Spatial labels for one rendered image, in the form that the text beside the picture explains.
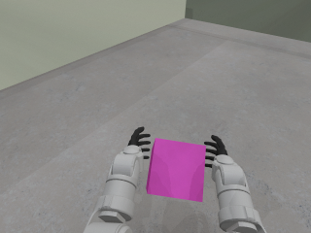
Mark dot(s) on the robot right hand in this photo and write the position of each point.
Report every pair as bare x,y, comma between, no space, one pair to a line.
220,149

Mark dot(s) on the robot left upper arm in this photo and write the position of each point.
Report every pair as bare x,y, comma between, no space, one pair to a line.
108,227

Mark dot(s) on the robot left hand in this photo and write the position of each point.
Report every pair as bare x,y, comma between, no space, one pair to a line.
136,136

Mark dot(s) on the right robot forearm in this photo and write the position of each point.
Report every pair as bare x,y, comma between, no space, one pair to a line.
237,211

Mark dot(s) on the carton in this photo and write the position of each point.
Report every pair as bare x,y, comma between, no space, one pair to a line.
176,170

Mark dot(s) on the left robot forearm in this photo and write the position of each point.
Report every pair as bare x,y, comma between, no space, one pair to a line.
116,205

